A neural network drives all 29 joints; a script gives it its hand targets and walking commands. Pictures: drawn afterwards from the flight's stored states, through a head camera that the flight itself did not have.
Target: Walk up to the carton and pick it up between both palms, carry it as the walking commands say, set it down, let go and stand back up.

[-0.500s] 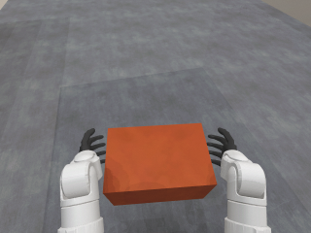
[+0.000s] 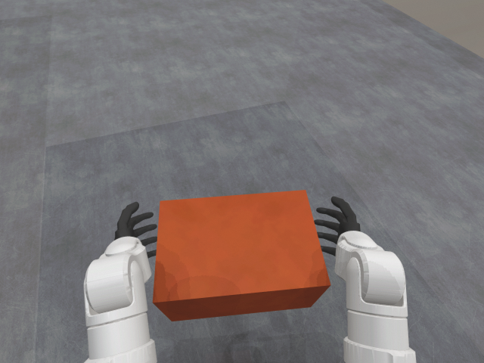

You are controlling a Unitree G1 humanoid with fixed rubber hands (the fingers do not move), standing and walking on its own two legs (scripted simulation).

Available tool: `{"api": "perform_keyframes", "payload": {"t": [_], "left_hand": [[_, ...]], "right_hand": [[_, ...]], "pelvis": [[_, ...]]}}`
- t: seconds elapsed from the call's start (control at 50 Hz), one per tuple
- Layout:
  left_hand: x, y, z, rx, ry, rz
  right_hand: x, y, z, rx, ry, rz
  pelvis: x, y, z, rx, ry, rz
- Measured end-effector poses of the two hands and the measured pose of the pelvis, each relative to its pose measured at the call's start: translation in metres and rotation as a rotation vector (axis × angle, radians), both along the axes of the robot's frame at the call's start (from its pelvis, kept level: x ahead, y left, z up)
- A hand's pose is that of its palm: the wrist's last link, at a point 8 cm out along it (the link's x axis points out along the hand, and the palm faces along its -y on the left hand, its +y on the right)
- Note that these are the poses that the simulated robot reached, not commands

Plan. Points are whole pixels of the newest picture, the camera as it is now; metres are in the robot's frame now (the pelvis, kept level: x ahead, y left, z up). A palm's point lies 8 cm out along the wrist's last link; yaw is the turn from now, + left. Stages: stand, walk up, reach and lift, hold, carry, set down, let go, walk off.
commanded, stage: carry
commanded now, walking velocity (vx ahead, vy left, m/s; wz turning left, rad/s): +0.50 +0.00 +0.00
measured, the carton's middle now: (238, 256) +0.30 +0.01 -0.02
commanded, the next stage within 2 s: none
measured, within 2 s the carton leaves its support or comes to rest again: neither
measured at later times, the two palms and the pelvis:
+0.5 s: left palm (142, 109) +0.60 +0.21 +0.07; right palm (292, 105) +0.63 -0.12 +0.08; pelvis +0.34 +0.02 +0.00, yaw +4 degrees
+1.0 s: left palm (134, 42) +0.94 +0.30 +0.06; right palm (248, 39) +0.94 -0.03 +0.08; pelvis +0.66 +0.12 +0.01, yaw +0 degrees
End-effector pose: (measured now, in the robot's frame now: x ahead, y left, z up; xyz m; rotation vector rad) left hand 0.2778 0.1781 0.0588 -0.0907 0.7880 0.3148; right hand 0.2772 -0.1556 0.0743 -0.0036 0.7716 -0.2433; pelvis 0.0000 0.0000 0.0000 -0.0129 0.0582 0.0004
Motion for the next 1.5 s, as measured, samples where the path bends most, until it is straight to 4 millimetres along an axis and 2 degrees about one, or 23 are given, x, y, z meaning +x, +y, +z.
{"api": "perform_keyframes", "payload": {"t": [0.06, 0.12, 0.24, 0.32, 0.4, 0.48, 0.54, 0.62, 0.74, 0.8, 0.86, 0.9, 0.94, 1.02, 1.1, 1.2, 1.3, 1.38, 1.46, 1.5], "left_hand": [[0.03, 0.009, 0.0, -0.001, 0.05, -0.006], [0.065, 0.017, 0.009, -0.008, 0.03, -0.008], [0.138, 0.032, 0.031, -0.016, -0.055, 0.022], [0.19, 0.04, 0.04, -0.005, -0.091, 0.052], [0.25, 0.04, 0.037, 0.018, -0.105, 0.068], [0.313, 0.036, 0.02, 0.051, -0.067, 0.067], [0.346, 0.034, 0.01, 0.03, 0.014, 0.089], [0.387, 0.036, 0.015, 0.032, 0.042, 0.089], [0.47, 0.053, 0.043, 0.072, -0.041, 0.078], [0.516, 0.067, 0.047, 0.07, -0.075, 0.064], [0.566, 0.085, 0.041, 0.054, -0.103, 0.051], [0.6, 0.099, 0.031, 0.042, -0.119, 0.037], [0.63, 0.11, 0.018, 0.014, -0.087, 0.028], [0.667, 0.124, 0.005, -0.006, 0.023, 0.017], [0.708, 0.134, 0.015, -0.01, 0.02, 0.005], [0.764, 0.149, 0.032, -0.017, -0.046, 0.019], [0.821, 0.16, 0.046, -0.006, -0.092, 0.056], [0.875, 0.163, 0.046, 0.013, -0.105, 0.072], [0.935, 0.158, 0.032, 0.037, -0.088, 0.074], [0.964, 0.155, 0.023, 0.057, -0.051, 0.066]], "right_hand": [[0.028, 0.009, -0.001, 0.007, 0.052, -0.016], [0.061, 0.017, 0.011, 0.001, 0.032, -0.018], [0.147, 0.033, 0.039, -0.023, -0.052, 0.027], [0.208, 0.04, 0.046, -0.017, -0.089, 0.06], [0.274, 0.041, 0.035, 0.003, -0.102, 0.079], [0.338, 0.036, 0.007, 0.034, -0.065, 0.081], [0.37, 0.034, -0.004, 0.031, 0.019, 0.083], [0.414, 0.037, 0.002, 0.035, 0.044, 0.081], [0.494, 0.054, 0.018, 0.062, -0.038, 0.083], [0.536, 0.067, 0.023, 0.052, -0.074, 0.075], [0.581, 0.085, 0.023, 0.034, -0.101, 0.063], [0.612, 0.099, 0.018, 0.02, -0.116, 0.05], [0.637, 0.11, 0.013, -0.009, -0.083, 0.043], [0.671, 0.124, 0.005, -0.006, 0.03, 0.01], [0.707, 0.135, 0.017, -0.008, 0.027, -0.005], [0.771, 0.149, 0.041, -0.028, -0.038, 0.022], [0.84, 0.161, 0.052, -0.024, -0.085, 0.064], [0.898, 0.164, 0.045, -0.008, -0.097, 0.082], [0.958, 0.158, 0.02, 0.014, -0.08, 0.087], [0.986, 0.155, 0.006, 0.034, -0.043, 0.079]], "pelvis": [[0.032, 0.012, 0.014, -0.035, 0.006, -0.017], [0.064, 0.02, 0.024, -0.059, 0.011, -0.005], [0.141, 0.024, 0.031, -0.084, 0.014, 0.026], [0.2, 0.023, 0.026, -0.083, 0.013, 0.041], [0.265, 0.02, 0.01, -0.065, 0.014, 0.055], [0.33, 0.016, -0.006, -0.065, 0.003, 0.071], [0.364, 0.014, 0.003, -0.026, 0.004, 0.087], [0.409, 0.017, 0.019, 0.018, 0.006, 0.103], [0.485, 0.039, 0.026, 0.044, 0.002, 0.08], [0.53, 0.055, 0.021, 0.047, -0.002, 0.079], [0.579, 0.076, 0.008, 0.037, -0.005, 0.064], [0.612, 0.091, -0.005, 0.019, -0.009, 0.039], [0.636, 0.102, -0.006, 0.026, -0.004, 0.032], [0.674, 0.121, 0.011, -0.026, -0.004, -0.001], [0.712, 0.134, 0.025, -0.058, 0.0, 0.008], [0.768, 0.141, 0.033, -0.082, 0.005, 0.031], [0.833, 0.143, 0.031, -0.083, 0.007, 0.046], [0.891, 0.142, 0.019, -0.064, 0.012, 0.057], [0.953, 0.137, 0.0, -0.042, 0.011, 0.079], [0.982, 0.136, -0.003, -0.055, 0.006, 0.081]]}}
